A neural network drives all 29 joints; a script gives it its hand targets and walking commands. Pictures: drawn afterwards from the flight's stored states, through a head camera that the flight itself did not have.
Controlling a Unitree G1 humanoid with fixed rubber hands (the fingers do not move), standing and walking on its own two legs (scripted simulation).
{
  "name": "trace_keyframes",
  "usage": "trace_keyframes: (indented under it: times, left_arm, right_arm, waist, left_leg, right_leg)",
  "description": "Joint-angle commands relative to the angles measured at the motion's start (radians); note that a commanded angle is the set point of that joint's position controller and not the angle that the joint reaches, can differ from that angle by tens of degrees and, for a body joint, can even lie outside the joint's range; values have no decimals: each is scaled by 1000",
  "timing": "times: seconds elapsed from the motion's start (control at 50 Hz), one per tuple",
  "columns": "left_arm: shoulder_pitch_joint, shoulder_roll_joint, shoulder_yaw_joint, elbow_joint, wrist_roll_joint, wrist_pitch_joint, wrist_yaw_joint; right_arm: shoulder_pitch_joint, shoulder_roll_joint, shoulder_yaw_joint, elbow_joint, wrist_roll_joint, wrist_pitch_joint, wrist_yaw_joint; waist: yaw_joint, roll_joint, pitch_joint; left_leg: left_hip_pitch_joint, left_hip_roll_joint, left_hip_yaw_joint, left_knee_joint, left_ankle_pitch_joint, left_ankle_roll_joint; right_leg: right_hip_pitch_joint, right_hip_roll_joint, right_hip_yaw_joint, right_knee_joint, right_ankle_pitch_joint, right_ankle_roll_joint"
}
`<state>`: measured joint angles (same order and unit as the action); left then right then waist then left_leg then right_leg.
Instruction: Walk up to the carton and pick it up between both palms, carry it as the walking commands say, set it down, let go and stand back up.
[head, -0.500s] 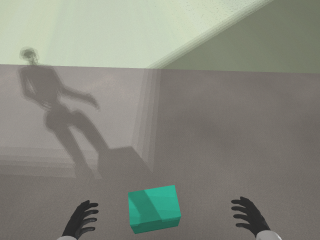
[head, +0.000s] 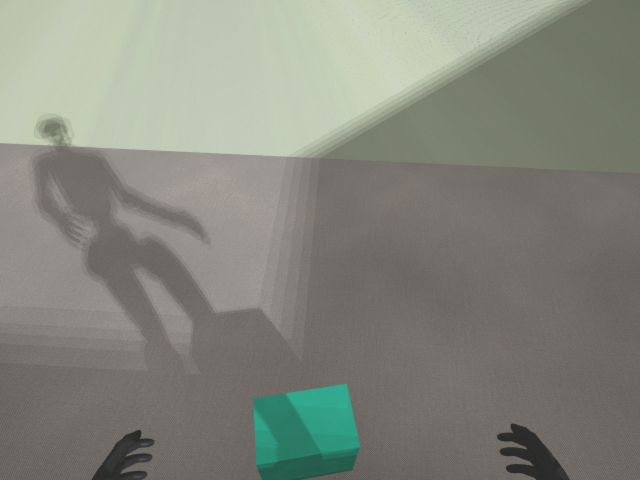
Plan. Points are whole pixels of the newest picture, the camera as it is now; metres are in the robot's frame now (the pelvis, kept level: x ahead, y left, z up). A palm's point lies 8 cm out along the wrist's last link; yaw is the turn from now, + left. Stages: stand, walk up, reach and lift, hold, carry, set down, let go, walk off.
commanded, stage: stand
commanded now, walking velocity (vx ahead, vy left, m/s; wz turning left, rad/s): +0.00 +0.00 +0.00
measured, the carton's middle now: (305, 435) +0.37 +0.04 -0.65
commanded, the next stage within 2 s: none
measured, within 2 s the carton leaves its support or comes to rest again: neither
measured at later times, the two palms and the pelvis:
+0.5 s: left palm out of the picture +0.13 +0.30 -0.09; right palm out of the picture +0.12 -0.29 -0.08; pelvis +0.01 +0.01 +0.01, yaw -1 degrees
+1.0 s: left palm out of the picture +0.09 +0.31 -0.10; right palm out of the picture +0.09 -0.30 -0.09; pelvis -0.01 +0.01 +0.01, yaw -1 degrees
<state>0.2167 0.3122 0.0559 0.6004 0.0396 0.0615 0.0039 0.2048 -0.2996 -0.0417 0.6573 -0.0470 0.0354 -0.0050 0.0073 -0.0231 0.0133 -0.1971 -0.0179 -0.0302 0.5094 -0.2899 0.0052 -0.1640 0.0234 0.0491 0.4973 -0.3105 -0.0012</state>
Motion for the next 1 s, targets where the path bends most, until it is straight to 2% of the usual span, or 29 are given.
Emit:
trace_keyframes:
  times: [0.0, 0.16, 0.36, 0.98]
  left_arm:
    - [-56, 125, 28, -37, -1, -45, 3]
    - [-44, 164, 13, 65, -3, -61, 18]
    - [-55, 185, -4, 148, -7, -67, 23]
    - [-87, 228, -25, 316, -14, -77, 18]
  right_arm:
    - [-69, -144, -38, -37, 4, -34, -5]
    - [-56, -183, -34, 54, 8, -43, -18]
    - [-71, -205, -24, 127, 15, -47, -22]
    - [-114, -243, -5, 293, 25, -51, -13]
  waist:
    - [-2, 25, -51]
    - [-9, 37, -65]
    - [-8, 28, -56]
    - [-8, 21, -4]
  left_leg:
    - [5, 75, -60, -90, 191, -4]
    - [56, 94, -68, -94, 322, -2]
    - [81, 103, -70, -110, 375, 2]
    - [86, 116, -93, -202, 205, 13]
  right_leg:
    - [-9, -66, 53, -85, 183, 4]
    - [22, -81, 60, -87, 284, 4]
    - [39, -93, 63, -101, 327, 6]
    - [33, -118, 89, -197, 206, -5]
